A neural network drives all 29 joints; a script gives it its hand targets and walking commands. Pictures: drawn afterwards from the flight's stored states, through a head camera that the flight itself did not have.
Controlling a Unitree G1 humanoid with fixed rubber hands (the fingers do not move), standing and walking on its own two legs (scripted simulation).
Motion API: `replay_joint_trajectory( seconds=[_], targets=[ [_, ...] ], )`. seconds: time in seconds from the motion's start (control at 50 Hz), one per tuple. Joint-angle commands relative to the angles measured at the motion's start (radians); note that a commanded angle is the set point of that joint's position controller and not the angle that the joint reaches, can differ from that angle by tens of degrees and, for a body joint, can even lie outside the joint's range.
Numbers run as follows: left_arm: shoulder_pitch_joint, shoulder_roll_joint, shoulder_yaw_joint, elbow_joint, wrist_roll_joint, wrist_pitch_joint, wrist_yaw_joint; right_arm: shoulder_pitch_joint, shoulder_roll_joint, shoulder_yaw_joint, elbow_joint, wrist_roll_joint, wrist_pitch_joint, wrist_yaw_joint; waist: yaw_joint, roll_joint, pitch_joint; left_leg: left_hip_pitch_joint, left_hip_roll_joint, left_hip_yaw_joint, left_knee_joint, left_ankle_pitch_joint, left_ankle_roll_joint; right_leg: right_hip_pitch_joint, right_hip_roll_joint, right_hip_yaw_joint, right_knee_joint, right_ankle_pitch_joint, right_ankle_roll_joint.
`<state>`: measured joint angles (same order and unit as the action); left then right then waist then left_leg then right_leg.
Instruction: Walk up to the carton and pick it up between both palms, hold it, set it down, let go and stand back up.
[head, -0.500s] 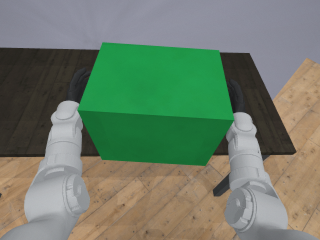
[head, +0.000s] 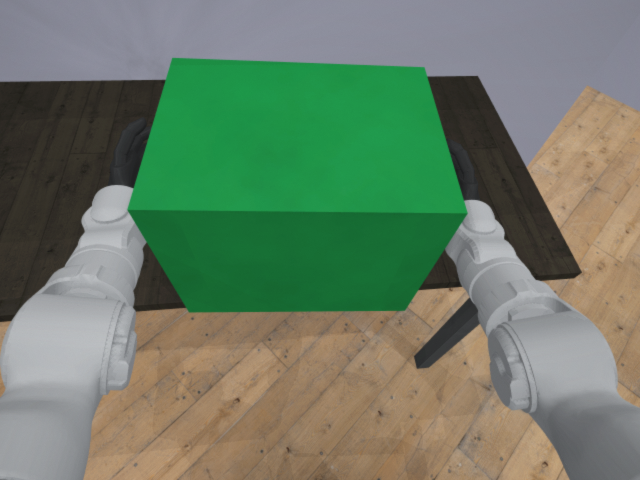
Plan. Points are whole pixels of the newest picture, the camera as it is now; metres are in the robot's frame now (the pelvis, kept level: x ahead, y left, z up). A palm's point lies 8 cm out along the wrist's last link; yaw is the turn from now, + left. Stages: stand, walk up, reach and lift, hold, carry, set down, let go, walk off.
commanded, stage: set down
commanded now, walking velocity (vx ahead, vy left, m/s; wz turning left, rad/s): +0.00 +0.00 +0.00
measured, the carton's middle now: (300, 196) +0.47 +0.03 +0.05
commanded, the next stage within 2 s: none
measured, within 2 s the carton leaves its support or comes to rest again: neither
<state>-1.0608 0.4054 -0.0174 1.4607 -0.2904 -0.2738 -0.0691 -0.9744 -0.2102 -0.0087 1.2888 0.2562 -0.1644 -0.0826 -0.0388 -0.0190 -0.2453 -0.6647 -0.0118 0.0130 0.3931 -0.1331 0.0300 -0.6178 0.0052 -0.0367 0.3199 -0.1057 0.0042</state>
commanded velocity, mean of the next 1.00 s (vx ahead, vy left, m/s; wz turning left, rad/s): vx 0.00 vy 0.00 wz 0.00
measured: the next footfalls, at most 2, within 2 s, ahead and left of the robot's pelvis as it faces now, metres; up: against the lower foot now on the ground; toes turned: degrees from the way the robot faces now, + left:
none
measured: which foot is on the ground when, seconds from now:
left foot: down 0.00-1.00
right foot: down 0.00-1.00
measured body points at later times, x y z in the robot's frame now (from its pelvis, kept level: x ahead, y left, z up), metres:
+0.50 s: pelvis +0.00 -0.01 +0.00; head +0.04 +0.00 +0.45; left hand +0.47 +0.26 +0.17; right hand +0.46 -0.25 +0.15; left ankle +0.00 +0.09 -0.74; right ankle +0.00 -0.12 -0.74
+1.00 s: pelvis -0.01 -0.01 +0.00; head +0.02 +0.01 +0.45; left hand +0.47 +0.28 +0.24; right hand +0.46 -0.23 +0.20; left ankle +0.00 +0.09 -0.74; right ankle +0.00 -0.12 -0.74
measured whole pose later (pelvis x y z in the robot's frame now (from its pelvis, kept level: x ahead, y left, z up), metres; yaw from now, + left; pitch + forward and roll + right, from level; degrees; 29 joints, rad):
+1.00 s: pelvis -0.01 -0.01 +0.00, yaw +0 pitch +15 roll -2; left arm -1.24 0.62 -0.18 1.30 -0.49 0.13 -0.09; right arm -1.14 -0.40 0.11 1.19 0.42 0.21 -0.04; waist -0.05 0.00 -0.22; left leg -0.52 0.00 0.00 0.42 -0.16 0.02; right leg -0.45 0.02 -0.04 0.32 -0.12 -0.01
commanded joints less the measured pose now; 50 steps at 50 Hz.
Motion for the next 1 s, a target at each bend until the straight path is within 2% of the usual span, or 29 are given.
replay_joint_trajectory(
  seconds=[0.0, 0.08, 0.14, 0.24, 0.32, 0.38, 0.48, 0.6, 0.68, 0.74, 0.84, 0.94, 0.98],
  targets=[
    [-0.455, 0.207, -0.039, -0.181, -0.042, -0.027, 0.028, -0.45, -0.292, 0.014, -0.096, 0.083, -0.054, 0.033, 0.036, 0.163, -0.653, 0.446, 0.067, -0.034, 0.083, 0.478, -0.1, 0.159, 0.019, 0.035, 0.054, 0.245, -0.014],
    [-0.48, 0.222, -0.066, -0.247, -0.082, -0.005, 0.04, -0.489, -0.339, 0.055, -0.106, 0.13, -0.044, 0.065, 0.07, 0.163, -0.711, 0.534, 0.074, -0.035, 0.115, 0.572, -0.114, 0.088, 0.04, 0.031, 0.036, 0.235, -0.014],
    [-0.471, 0.233, -0.084, -0.274, -0.119, 0.027, 0.037, -0.506, -0.368, 0.093, -0.128, 0.166, -0.022, 0.084, 0.084, 0.129, -0.73, 0.555, 0.07, -0.03, 0.127, 0.6, -0.108, 0.1, 0.046, 0.034, 0.029, 0.253, -0.006],
    [-0.418, 0.244, -0.102, -0.275, -0.163, 0.094, 0.012, -0.497, -0.387, 0.15, -0.142, 0.219, 0.031, 0.1, 0.08, 0.062, -0.664, 0.496, 0.057, -0.027, 0.125, 0.605, -0.09, 0.217, 0.044, 0.048, 0.033, 0.336, 0.01],
    [-0.387, 0.258, -0.1, -0.252, -0.173, 0.153, -0.012, -0.482, -0.385, 0.173, -0.147, 0.242, 0.085, 0.094, 0.059, 0.004, -0.543, 0.392, 0.041, -0.027, 0.088, 0.501, -0.064, 0.364, 0.028, 0.061, 0.043, 0.382, 0.023],
    [-0.374, 0.274, -0.104, -0.191, -0.182, 0.177, -0.03, -0.479, -0.37, 0.192, -0.133, 0.251, 0.119, 0.087, 0.039, -0.036, -0.409, 0.274, 0.034, -0.027, 0.04, 0.342, -0.038, 0.456, 0.008, 0.074, 0.057, 0.352, 0.032],
    [-0.444, 0.32, -0.14, -0.174, -0.21, 0.17, -0.03, -0.513, -0.379, 0.184, -0.142, 0.261, 0.145, 0.085, 0.022, 0.003, -0.347, 0.237, 0.028, -0.02, 0.013, 0.192, -0.029, 0.435, -0.007, 0.07, 0.055, 0.228, 0.031],
    [-0.57, 0.383, -0.161, -0.347, -0.248, 0.161, -0.002, -0.578, -0.392, 0.146, -0.261, 0.26, 0.168, 0.08, 0.022, 0.105, -0.582, 0.328, 0.021, -0.005, 0.04, 0.251, -0.038, 0.378, 0.002, 0.048, 0.072, 0.244, 0.028],
    [-0.6, 0.398, -0.166, -0.438, -0.252, 0.21, 0.008, -0.595, -0.397, 0.128, -0.29, 0.253, 0.212, 0.071, 0.021, 0.161, -0.67, 0.402, 0.02, -0.003, 0.061, 0.326, -0.054, 0.345, 0.01, 0.031, 0.063, 0.275, 0.014],
    [-0.603, 0.405, -0.16, -0.418, -0.247, 0.273, 0.007, -0.621, -0.409, 0.102, -0.268, 0.223, 0.26, 0.063, 0.007, 0.154, -0.628, 0.407, 0.024, -0.011, 0.061, 0.307, -0.058, 0.321, 0.011, 0.022, 0.048, 0.245, 0.008],
    [-0.552, 0.386, -0.144, -0.291, -0.22, 0.364, -0.007, -0.625, -0.405, 0.078, -0.227, 0.175, 0.326, 0.042, -0.01, 0.108, -0.45, 0.355, 0.028, -0.023, 0.037, 0.216, -0.055, 0.357, 0.003, 0.024, 0.024, 0.174, -0.005],
    [-0.444, 0.345, -0.112, -0.214, -0.176, 0.391, -0.034, -0.532, -0.364, 0.084, -0.237, 0.154, 0.351, 0.029, -0.009, 0.044, -0.343, 0.329, 0.03, -0.04, -0.001, 0.236, -0.043, 0.493, -0.003, 0.038, 0.014, 0.222, -0.013],
    [-0.38, 0.329, -0.083, -0.244, -0.15, 0.39, -0.045, -0.454, -0.348, 0.087, -0.26, 0.157, 0.355, 0.03, 0.0, 0.031, -0.323, 0.356, 0.031, -0.045, -0.018, 0.281, -0.042, 0.544, -0.002, 0.047, 0.003, 0.261, -0.018]
  ],
)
